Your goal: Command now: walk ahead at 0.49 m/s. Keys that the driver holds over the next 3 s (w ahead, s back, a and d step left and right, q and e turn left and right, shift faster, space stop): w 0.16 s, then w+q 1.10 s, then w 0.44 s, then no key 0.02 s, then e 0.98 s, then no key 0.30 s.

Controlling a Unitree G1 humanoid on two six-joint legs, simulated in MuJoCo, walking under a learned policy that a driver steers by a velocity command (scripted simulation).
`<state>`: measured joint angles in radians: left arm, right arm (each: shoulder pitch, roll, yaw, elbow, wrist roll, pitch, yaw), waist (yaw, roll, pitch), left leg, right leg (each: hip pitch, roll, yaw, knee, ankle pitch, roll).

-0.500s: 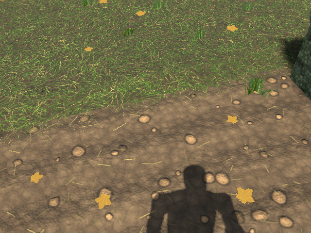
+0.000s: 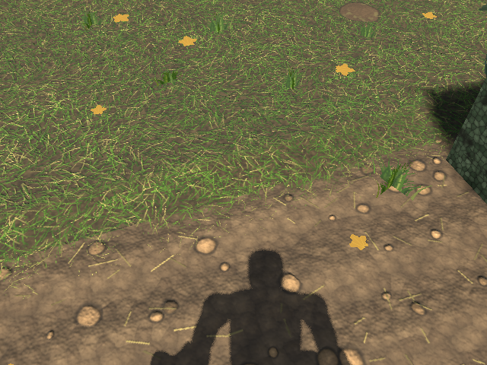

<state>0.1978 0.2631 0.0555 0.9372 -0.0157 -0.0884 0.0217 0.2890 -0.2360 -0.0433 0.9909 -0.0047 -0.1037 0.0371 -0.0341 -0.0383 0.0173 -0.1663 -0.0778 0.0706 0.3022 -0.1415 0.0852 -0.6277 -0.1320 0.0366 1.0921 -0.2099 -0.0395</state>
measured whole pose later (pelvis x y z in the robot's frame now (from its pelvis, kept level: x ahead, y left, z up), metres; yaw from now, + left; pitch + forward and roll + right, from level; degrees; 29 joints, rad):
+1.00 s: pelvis +0.54 +0.06 -0.01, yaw +25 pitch +1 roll -1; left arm 0.15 0.28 0.07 0.84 -0.01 -0.12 0.01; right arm 0.23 -0.27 -0.09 0.79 0.01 -0.05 0.04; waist -0.01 -0.02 0.06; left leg -0.33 -0.09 0.01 0.49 -0.17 0.11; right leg -0.47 -0.09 0.04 1.19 -0.36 0.00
